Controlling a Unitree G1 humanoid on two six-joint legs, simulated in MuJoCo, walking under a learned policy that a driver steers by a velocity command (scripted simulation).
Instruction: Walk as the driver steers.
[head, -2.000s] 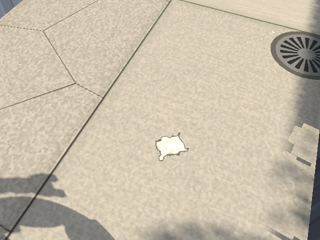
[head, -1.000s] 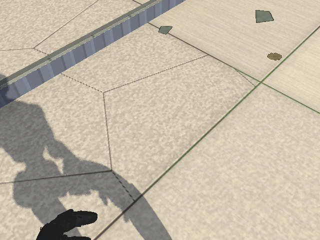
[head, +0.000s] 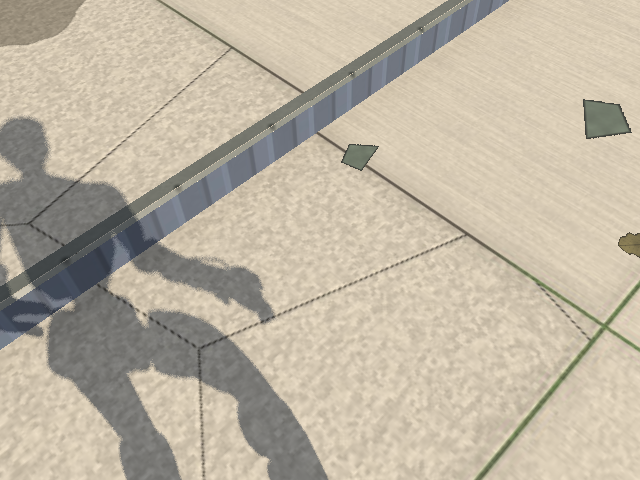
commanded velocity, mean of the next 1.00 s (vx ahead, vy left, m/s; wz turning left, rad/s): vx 0.32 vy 0.00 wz -0.05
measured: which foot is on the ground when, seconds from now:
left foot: down 0.00-0.06, up 0.08-0.52, down 0.54-0.90, up 0.92-1.00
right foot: up 0.00-0.04, down 0.06-0.54, up 0.56-0.88, down 0.90-1.00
